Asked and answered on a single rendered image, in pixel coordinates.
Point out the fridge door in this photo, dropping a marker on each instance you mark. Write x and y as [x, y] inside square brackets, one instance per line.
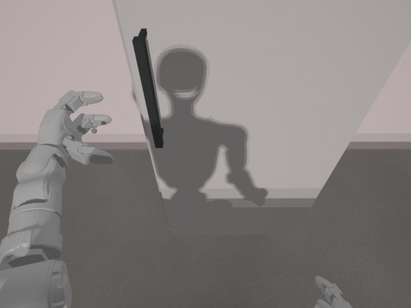
[258, 100]

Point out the robot left hand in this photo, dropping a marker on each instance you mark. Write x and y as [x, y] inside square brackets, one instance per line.
[56, 127]

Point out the robot left forearm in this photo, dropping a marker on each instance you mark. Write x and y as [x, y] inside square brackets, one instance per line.
[34, 224]

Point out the handle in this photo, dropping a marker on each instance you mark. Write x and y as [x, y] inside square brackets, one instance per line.
[143, 64]

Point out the robot right hand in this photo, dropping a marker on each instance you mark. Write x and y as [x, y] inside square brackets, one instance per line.
[332, 293]

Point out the robot left upper arm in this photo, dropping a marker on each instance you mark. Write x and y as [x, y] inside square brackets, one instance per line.
[39, 285]

